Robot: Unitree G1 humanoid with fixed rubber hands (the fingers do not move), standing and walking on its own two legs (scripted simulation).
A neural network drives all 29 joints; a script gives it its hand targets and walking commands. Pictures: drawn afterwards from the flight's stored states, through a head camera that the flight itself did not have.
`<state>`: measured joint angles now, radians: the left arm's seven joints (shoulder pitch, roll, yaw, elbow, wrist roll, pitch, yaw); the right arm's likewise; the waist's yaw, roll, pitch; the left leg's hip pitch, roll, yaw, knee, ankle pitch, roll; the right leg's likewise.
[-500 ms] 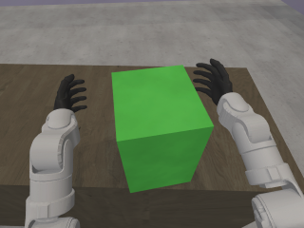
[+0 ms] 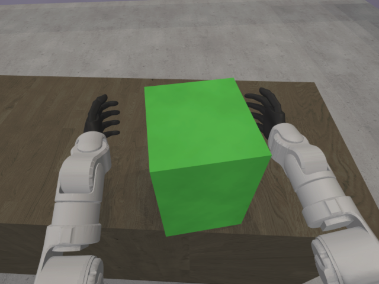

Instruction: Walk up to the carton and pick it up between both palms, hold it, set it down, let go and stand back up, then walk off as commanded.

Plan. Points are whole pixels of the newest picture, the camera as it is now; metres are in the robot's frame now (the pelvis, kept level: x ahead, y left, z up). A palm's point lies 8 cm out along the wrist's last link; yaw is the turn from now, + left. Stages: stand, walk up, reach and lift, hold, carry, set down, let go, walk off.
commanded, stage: reach and lift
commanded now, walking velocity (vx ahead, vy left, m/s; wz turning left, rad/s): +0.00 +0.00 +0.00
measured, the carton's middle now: (197, 162) +0.36 +0.03 +0.06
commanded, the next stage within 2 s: none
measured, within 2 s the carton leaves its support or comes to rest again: leaves its support in 1.82 s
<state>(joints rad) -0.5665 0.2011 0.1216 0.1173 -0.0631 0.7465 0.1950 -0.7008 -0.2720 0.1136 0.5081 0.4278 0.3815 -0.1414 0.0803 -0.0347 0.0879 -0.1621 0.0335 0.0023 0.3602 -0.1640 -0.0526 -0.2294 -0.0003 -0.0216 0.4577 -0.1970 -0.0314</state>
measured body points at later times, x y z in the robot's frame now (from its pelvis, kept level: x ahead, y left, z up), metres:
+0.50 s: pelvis +0.00 +0.00 +0.00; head +0.05 +0.02 +0.45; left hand +0.37 +0.22 +0.08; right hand +0.43 -0.12 +0.08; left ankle +0.02 +0.16 -0.74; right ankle +0.03 -0.09 -0.74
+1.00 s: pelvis +0.00 +0.00 +0.00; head +0.03 +0.01 +0.45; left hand +0.36 +0.19 +0.09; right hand +0.42 -0.09 +0.08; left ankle +0.02 +0.16 -0.74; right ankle +0.03 -0.09 -0.74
